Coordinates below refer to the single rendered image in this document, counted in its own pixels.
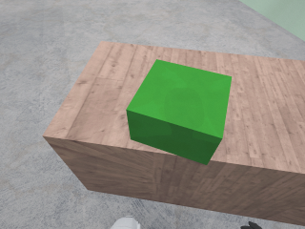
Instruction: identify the pedestal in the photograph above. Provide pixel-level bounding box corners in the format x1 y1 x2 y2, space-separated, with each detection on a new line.
42 41 305 226

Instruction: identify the robot left thigh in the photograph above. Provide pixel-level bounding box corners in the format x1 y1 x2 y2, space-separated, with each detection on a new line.
111 217 141 229

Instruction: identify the carton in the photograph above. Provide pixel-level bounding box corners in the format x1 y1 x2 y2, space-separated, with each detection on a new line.
126 59 232 165

